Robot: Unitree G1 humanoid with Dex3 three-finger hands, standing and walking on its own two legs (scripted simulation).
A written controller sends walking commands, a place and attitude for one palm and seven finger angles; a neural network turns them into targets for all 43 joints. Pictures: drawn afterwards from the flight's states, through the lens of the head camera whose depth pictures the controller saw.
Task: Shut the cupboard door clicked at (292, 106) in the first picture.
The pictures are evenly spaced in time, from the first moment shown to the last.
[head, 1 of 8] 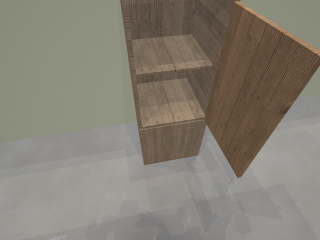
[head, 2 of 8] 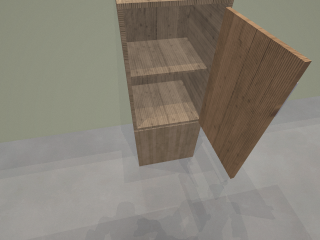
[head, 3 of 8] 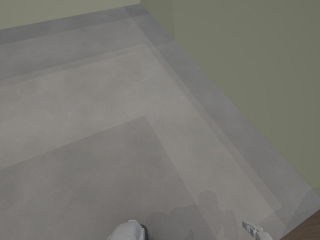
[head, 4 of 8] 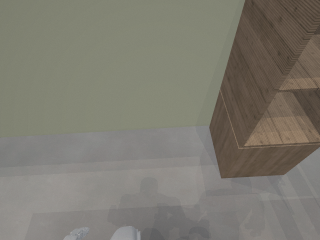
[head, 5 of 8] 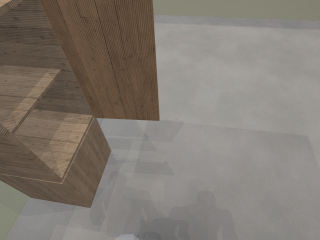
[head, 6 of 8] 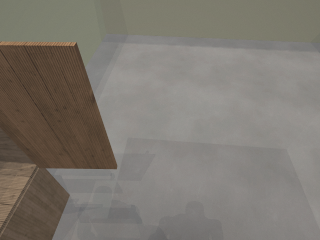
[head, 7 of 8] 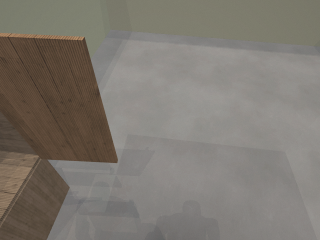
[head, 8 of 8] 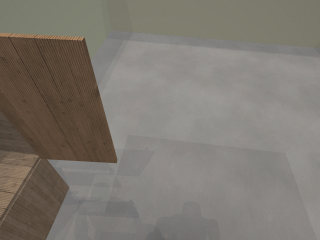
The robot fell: no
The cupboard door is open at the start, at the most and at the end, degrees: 94 94 94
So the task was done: no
